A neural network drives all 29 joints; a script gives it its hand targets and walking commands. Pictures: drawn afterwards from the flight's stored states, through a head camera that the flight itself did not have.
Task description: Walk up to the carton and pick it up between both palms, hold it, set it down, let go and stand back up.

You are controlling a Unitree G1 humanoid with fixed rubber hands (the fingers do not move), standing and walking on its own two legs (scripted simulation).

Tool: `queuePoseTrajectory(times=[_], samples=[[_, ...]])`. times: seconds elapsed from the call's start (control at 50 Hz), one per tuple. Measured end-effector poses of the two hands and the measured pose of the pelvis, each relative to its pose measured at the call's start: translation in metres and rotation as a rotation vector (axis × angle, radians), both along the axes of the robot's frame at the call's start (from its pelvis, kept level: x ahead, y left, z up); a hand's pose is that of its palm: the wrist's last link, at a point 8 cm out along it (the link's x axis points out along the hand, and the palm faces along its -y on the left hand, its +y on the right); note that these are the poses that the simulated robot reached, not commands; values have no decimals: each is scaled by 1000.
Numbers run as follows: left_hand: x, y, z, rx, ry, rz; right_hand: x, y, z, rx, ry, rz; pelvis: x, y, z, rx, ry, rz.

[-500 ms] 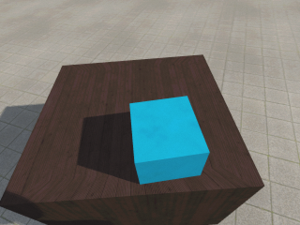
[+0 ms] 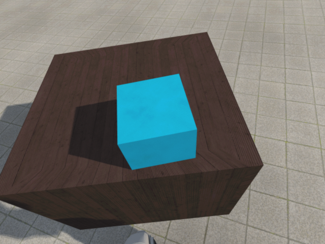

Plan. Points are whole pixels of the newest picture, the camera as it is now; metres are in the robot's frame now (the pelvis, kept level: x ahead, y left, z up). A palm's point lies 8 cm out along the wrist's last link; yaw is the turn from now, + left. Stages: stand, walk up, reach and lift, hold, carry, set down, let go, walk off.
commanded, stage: walk up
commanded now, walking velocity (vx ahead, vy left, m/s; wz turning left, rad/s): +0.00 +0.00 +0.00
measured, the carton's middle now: (155, 121) +0.47 +0.07 -0.02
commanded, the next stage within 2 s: none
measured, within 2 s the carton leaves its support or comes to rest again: neither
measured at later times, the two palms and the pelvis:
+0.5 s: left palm out of the picture +0.00 +0.20 -0.12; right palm out of the picture -0.01 -0.23 -0.11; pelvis -0.01 -0.02 +0.03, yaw +1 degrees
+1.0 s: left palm out of the picture -0.05 +0.16 -0.12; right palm out of the picture -0.04 -0.24 -0.11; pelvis -0.01 -0.03 +0.03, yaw +2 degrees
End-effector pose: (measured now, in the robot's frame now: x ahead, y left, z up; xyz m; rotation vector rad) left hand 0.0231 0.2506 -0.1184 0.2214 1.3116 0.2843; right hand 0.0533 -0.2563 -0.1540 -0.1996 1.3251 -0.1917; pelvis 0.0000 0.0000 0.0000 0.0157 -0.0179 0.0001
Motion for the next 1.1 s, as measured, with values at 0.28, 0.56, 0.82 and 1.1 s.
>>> queuePoseTrajectory(times=[0.28, 0.56, 0.82, 1.1], samples=[[-21, -67, -7, -166, 12, -37, -49, -8, 37, 21, 42, -46, -9, -24, 21, -62, 49, 22], [-32, -47, 5, -132, 21, 4, -70, 32, 38, 94, 61, -9, -9, -20, 31, -13, 0, 27], [-82, -77, 0, -186, 172, 31, -99, 15, 42, 77, 151, -18, -12, -29, 31, -13, 13, 27], [-72, -61, 5, -99, 103, 56, -84, 2, 33, 58, 166, 29, -15, -22, 27, -3, 22, 32]])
